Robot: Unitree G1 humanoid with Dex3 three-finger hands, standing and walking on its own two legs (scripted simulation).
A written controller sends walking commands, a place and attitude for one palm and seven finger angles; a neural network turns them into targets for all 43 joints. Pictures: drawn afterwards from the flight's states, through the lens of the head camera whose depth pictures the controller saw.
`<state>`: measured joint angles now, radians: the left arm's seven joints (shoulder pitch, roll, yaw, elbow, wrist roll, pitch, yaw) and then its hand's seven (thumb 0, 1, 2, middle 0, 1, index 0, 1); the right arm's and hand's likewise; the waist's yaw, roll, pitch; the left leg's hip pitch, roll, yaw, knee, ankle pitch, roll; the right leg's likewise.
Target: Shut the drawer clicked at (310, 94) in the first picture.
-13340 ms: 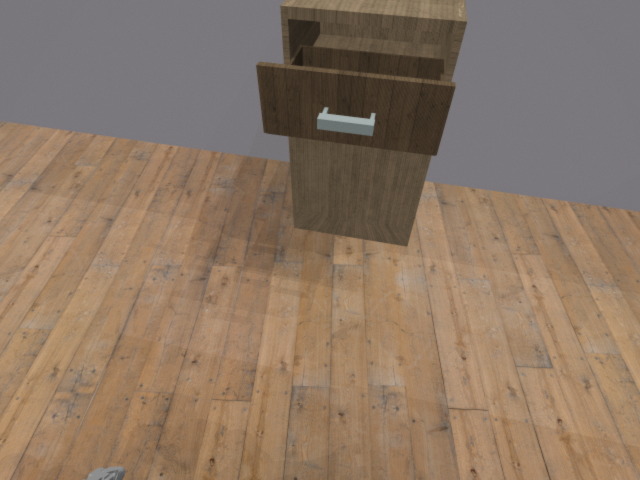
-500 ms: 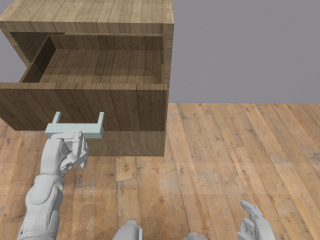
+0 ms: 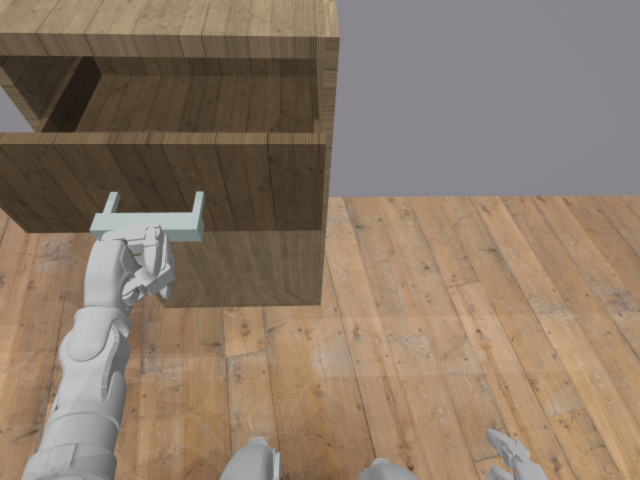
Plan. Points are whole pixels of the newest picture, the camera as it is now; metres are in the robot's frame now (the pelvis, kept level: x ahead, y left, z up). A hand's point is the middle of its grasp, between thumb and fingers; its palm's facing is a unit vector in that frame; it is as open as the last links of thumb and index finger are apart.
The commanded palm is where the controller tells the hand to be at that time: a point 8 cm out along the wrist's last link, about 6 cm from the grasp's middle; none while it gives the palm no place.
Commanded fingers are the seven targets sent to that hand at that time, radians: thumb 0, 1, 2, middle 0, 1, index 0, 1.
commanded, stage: push the drawer shut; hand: left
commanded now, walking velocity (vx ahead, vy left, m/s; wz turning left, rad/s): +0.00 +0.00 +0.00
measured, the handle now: (153, 213) +0.44 +0.23 +0.05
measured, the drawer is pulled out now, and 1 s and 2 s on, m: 0.17 0.05 0.00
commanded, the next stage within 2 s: pull the fist back off the drawer in 1.80 s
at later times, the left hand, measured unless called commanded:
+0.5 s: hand (175, 227) +0.42 +0.20 +0.05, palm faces +0.04 -1.00 -0.04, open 3.1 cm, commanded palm +0.40 +0.25 +0.06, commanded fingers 0.00 0.90 0.90 -1.40 -1.60 -1.40 -1.60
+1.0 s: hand (183, 192) +0.48 +0.20 +0.05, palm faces +0.04 -1.00 -0.03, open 3.1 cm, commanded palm +0.47 +0.25 +0.06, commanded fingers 0.00 0.90 0.90 -1.40 -1.60 -1.40 -1.60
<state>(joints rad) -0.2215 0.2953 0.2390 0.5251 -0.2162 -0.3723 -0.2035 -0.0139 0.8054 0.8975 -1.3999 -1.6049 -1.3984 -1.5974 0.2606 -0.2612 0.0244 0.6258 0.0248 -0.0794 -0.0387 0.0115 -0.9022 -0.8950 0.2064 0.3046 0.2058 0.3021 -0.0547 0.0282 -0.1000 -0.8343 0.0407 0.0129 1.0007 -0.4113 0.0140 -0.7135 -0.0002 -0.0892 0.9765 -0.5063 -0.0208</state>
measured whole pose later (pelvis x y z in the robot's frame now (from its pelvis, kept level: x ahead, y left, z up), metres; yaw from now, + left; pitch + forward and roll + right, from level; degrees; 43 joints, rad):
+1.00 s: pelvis -0.01 +0.01 -0.01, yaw -2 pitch +20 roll -3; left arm -0.76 0.46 0.38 1.08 -0.11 -0.42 -0.21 0.01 0.80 0.89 -1.40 -1.60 -1.40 -1.60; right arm 0.34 -0.26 0.04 0.66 0.00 0.03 -0.01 0.01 -0.90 -0.89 0.21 0.30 0.21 0.30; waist -0.14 0.02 -0.11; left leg -1.00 0.06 0.02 1.07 -0.42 0.02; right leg -0.87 0.02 -0.08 1.03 -0.50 -0.01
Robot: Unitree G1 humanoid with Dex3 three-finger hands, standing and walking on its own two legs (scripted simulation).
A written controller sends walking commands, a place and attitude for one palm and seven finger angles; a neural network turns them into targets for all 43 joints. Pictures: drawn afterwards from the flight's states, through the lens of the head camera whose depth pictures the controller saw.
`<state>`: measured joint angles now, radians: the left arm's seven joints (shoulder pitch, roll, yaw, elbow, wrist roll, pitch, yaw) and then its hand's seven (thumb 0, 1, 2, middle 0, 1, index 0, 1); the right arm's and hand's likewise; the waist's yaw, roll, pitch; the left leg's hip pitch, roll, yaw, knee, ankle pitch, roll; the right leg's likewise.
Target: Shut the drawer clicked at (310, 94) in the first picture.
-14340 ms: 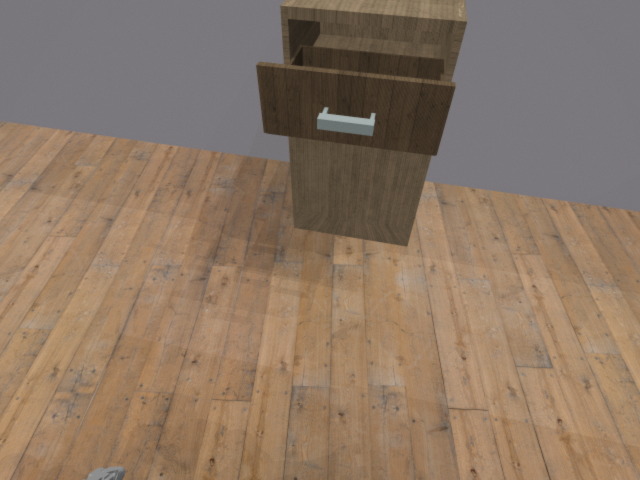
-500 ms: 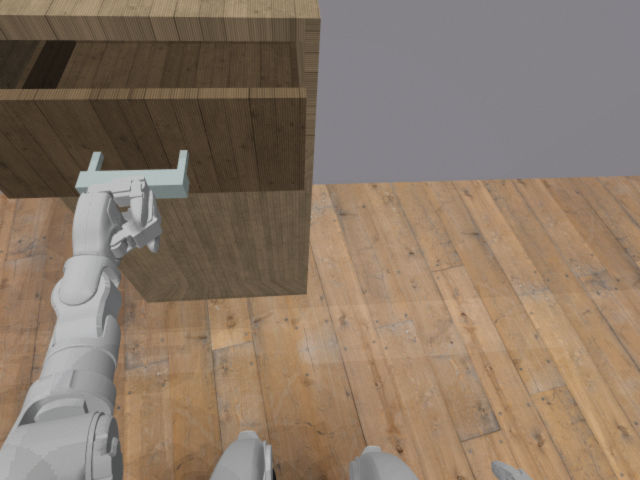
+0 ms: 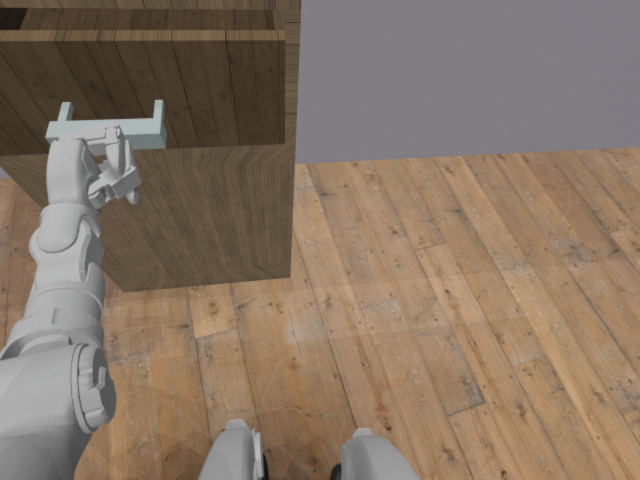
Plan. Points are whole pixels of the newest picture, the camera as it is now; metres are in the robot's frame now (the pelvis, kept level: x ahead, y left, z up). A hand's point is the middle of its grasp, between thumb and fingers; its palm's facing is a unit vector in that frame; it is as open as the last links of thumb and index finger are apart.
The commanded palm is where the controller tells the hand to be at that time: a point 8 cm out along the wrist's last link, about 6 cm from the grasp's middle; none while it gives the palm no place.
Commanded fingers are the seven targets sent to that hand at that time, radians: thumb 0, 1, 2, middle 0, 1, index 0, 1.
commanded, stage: push the drawer shut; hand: left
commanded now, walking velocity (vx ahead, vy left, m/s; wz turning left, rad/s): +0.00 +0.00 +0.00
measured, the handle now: (111, 121) +0.56 +0.25 +0.07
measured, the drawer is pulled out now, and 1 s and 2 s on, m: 0.05 0.00 0.00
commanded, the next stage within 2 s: pull the fist back off the drawer in 0.80 s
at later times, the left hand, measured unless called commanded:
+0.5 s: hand (133, 137) +0.53 +0.22 +0.06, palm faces +0.07 -1.00 -0.03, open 3.0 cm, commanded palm +0.53 +0.25 +0.07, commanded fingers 0.00 0.90 0.90 -1.40 -1.60 -1.40 -1.60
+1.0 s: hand (123, 133) +0.54 +0.23 +0.07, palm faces +0.07 -1.00 -0.05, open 3.1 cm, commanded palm +0.56 +0.25 +0.07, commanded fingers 0.00 0.90 0.90 -1.40 -1.60 -1.40 -1.60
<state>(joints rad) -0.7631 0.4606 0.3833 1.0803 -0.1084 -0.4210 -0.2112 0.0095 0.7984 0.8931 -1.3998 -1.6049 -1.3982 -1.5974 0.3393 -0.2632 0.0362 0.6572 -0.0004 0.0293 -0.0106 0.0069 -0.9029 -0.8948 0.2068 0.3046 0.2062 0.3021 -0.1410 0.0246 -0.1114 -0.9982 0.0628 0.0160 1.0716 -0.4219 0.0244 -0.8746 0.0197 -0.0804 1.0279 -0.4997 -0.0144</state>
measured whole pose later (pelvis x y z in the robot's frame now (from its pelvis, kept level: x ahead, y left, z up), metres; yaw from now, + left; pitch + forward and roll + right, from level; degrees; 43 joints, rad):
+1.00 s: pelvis -0.03 +0.01 -0.02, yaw +0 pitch +26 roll -7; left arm -1.15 0.70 0.36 1.32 -0.01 -0.32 -0.21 0.00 0.59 0.91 -1.40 -1.60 -1.40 -1.60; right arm 0.38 -0.28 0.09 0.67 -0.03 -0.01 -0.02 0.00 -0.90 -0.89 0.21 0.30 0.21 0.30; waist -0.24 0.04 -0.10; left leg -1.24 0.07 -0.04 1.18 -0.40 0.03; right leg -1.08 0.03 -0.13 1.10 -0.48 -0.01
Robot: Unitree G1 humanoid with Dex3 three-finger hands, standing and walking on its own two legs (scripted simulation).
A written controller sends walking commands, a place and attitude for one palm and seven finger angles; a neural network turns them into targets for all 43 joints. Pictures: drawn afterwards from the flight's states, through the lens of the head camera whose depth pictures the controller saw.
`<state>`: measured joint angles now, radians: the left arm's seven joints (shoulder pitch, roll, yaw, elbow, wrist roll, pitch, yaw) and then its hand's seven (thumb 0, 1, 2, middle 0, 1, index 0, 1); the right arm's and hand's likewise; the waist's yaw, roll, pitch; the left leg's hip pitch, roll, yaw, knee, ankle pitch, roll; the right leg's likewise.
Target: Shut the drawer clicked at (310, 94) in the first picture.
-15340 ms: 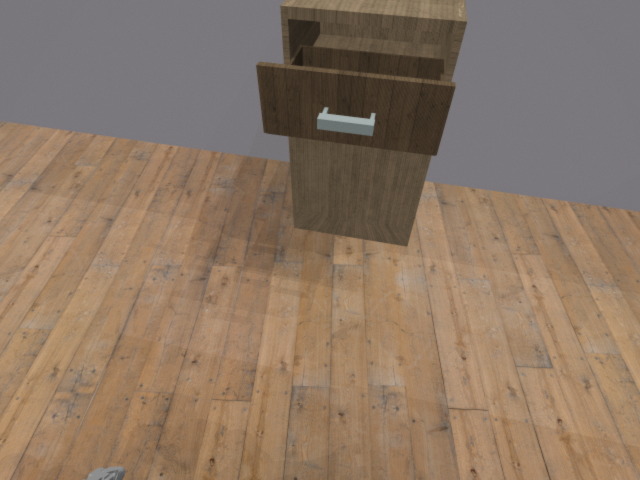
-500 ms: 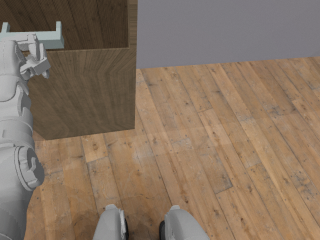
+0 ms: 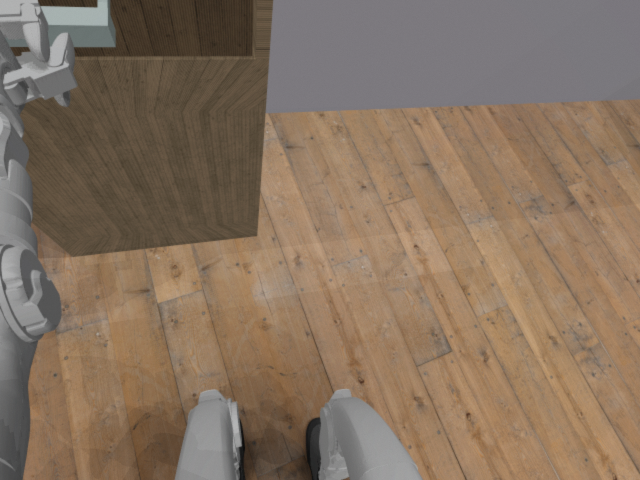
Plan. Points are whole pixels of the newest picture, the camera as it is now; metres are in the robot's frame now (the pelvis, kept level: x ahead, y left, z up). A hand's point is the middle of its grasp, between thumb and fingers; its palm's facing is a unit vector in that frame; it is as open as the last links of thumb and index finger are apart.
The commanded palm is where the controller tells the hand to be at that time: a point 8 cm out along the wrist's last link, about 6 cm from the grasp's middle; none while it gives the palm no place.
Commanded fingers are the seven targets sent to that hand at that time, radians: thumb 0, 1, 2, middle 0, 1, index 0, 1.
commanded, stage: pull the fist back off the drawer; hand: left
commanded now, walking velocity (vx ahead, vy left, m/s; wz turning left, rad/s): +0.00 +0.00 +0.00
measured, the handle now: (45, 11) +0.63 +0.25 +0.09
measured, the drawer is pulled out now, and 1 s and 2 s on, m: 0.00 0.00 0.00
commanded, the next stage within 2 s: draw the hand back to the body in 0.60 s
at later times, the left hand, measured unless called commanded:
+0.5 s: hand (76, 71) +0.55 +0.21 +0.09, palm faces +0.10 -1.00 -0.03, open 3.0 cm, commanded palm +0.52 +0.24 +0.10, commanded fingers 0.00 0.90 0.90 -1.40 -1.60 -1.40 -1.60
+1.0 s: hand (25, 117) +0.46 +0.23 +0.13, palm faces +0.11 -0.99 -0.03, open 3.3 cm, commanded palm +0.42 +0.27 +0.14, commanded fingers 0.00 0.90 0.90 -1.40 -1.60 -1.40 -1.60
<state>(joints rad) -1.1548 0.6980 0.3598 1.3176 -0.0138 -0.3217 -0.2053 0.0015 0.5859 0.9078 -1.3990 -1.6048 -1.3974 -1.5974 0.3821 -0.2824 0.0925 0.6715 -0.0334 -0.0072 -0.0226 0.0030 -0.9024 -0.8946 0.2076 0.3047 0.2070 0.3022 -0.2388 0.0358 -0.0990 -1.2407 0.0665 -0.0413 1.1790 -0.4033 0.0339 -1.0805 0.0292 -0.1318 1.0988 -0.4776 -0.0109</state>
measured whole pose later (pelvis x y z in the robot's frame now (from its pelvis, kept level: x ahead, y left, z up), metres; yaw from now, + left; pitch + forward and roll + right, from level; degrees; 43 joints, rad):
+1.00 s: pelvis +0.07 +0.00 +0.06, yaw +0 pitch +16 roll -3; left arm -0.36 0.37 0.34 0.59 -0.22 -0.28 -0.20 0.02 0.90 0.90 -1.40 -1.60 -1.40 -1.60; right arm 0.34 -0.26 0.01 0.58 0.04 0.06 0.00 0.01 -0.90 -0.89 0.21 0.30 0.20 0.30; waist -0.09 0.04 -0.12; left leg -0.75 0.06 0.03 0.90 -0.42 0.03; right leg -0.62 0.03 -0.06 0.82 -0.47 0.00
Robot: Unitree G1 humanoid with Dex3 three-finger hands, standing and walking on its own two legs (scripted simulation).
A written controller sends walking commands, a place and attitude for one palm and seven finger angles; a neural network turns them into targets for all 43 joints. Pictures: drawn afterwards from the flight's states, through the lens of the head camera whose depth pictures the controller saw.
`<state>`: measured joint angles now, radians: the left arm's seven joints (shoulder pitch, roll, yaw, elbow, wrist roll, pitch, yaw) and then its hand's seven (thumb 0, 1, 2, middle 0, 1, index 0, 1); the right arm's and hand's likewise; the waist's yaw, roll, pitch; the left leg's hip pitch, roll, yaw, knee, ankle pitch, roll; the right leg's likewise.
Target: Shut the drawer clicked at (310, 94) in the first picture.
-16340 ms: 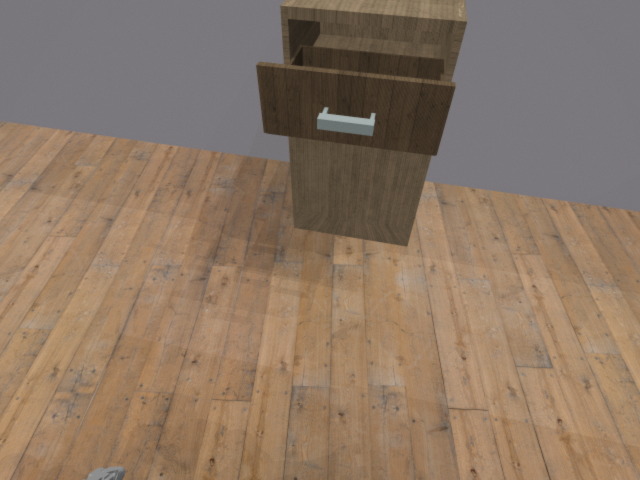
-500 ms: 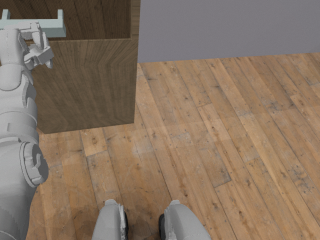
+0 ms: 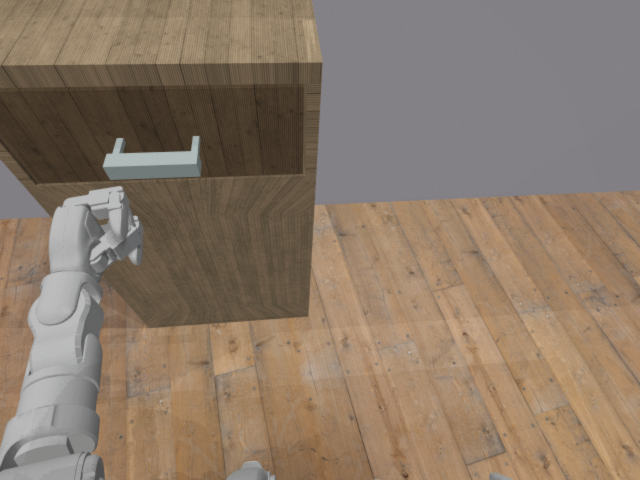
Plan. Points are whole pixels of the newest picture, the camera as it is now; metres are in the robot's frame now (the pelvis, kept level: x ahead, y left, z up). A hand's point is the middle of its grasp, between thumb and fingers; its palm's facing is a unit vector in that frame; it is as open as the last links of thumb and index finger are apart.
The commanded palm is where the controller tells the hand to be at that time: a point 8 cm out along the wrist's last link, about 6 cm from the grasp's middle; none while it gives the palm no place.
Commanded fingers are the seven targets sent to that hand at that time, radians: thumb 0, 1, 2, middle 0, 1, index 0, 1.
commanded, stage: draw the hand back to the body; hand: left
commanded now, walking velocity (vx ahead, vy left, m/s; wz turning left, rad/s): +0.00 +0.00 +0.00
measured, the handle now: (156, 154) +0.57 +0.24 +0.03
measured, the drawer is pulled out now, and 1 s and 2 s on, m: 0.00 0.00 0.00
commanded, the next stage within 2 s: step back with the hand held close in 1.08 s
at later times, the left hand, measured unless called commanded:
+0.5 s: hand (65, 312) +0.27 +0.23 +0.14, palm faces +0.32 -0.90 -0.28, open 3.3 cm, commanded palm +0.21 +0.27 +0.16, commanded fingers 0.00 0.90 0.90 -1.40 -1.60 -1.40 -1.60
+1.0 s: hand out of the picture +0.17 +0.22 +0.21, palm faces +0.40 -0.82 -0.41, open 3.2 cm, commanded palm +0.13 +0.26 +0.22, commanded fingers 0.00 0.90 0.90 -1.40 -1.60 -1.40 -1.60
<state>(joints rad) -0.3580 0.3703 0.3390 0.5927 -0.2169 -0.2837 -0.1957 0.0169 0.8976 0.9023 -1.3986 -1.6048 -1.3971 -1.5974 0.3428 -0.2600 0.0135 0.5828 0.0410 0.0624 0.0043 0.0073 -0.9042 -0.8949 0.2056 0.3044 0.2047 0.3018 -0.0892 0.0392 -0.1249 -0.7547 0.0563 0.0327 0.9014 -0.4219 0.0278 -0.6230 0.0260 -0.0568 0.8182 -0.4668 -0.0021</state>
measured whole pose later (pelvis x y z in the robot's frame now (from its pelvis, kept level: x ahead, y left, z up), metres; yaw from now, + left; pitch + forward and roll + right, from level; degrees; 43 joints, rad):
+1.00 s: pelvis +0.00 -0.02 +0.05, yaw +1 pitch -4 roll +0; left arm 0.57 0.33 0.28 -0.46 -0.08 -0.12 0.09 0.01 0.89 0.90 -1.40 -1.60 -1.40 -1.60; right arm 0.20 -0.25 0.01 0.61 0.01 -0.08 -0.07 0.01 -0.90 -0.90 0.20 0.30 0.20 0.30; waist 0.06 0.08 0.01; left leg -0.13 0.03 0.05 0.44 -0.24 0.00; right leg -0.01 0.02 -0.04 0.38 -0.29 -0.02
